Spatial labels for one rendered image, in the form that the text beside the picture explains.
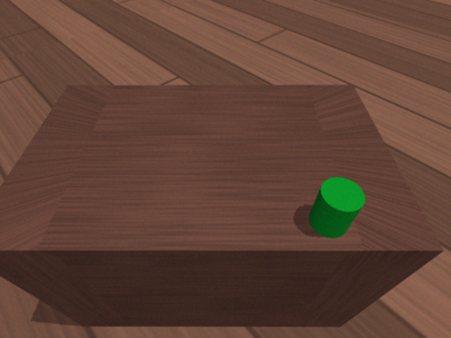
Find can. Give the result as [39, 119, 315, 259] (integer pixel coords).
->
[309, 177, 365, 238]

